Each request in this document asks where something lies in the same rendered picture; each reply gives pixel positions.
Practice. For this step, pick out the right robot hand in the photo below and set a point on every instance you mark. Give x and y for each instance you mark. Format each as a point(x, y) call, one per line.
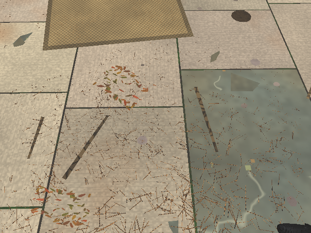
point(294, 228)

